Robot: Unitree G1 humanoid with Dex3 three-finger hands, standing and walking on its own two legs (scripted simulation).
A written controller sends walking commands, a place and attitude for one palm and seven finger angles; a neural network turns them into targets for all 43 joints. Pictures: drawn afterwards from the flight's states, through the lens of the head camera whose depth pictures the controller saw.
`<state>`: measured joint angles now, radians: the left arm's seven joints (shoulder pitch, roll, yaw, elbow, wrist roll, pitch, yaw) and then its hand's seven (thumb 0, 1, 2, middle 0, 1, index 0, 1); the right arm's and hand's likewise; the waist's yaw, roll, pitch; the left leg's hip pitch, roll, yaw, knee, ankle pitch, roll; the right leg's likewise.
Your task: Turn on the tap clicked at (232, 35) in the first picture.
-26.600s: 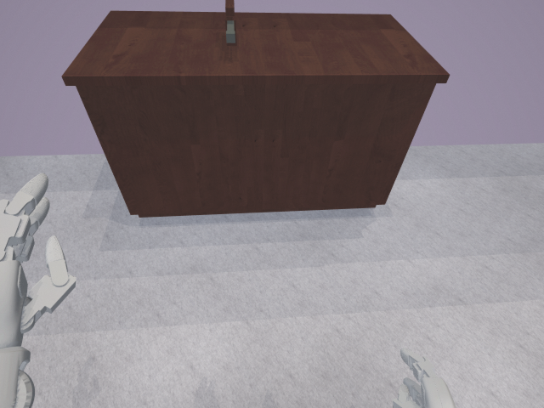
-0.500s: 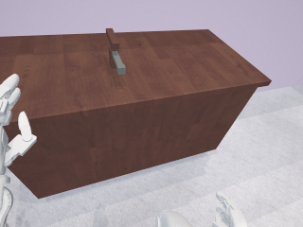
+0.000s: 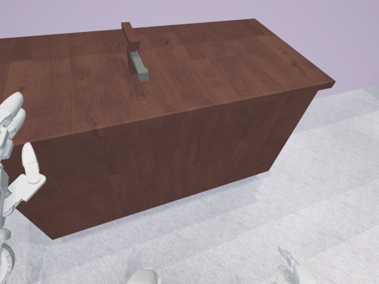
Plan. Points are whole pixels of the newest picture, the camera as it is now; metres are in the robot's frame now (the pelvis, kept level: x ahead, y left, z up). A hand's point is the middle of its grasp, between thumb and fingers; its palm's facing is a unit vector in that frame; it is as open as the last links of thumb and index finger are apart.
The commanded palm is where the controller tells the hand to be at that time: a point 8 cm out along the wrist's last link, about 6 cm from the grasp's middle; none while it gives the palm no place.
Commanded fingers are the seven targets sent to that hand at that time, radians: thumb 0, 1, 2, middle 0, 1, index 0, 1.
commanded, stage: look again from close up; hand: left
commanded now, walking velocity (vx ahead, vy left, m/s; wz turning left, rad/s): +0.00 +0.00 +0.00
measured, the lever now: (142, 74) +0.64 +0.19 +0.08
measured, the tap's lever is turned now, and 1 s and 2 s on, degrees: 0 0 0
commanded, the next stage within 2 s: shuffle to correct the standing spot in 0.40 s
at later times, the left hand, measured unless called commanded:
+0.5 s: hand (48, 149) +0.28 +0.26 +0.17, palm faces +0.46 -0.80 -0.39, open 7.5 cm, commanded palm +0.22 +0.29 +0.19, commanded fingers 0.00 0.90 0.90 -0.20 -0.30 -0.20 -0.30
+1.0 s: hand (79, 124) +0.34 +0.23 +0.17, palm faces +0.46 -0.82 -0.33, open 7.5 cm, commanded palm +0.28 +0.27 +0.19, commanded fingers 0.00 0.90 0.90 -0.20 -0.30 -0.20 -0.30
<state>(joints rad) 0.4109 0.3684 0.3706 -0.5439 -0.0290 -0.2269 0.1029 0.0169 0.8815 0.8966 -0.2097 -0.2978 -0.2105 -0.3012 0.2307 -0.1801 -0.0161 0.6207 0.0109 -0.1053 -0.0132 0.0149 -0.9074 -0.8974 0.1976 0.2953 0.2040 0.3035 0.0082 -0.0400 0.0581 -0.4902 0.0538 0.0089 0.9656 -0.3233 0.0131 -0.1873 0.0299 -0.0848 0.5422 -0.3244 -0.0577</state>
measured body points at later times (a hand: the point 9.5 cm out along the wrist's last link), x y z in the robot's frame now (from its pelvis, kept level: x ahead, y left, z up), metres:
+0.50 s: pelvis +0.07 +0.00 +0.00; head +0.09 +0.00 +0.45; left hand +0.25 +0.30 +0.19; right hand +0.24 -0.22 -0.09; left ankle +0.08 +0.12 -0.73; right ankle +0.05 -0.09 -0.73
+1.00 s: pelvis +0.13 -0.02 -0.02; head +0.16 +0.00 +0.43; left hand +0.31 +0.28 +0.19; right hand +0.30 -0.24 -0.10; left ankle +0.19 +0.11 -0.74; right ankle +0.06 -0.09 -0.72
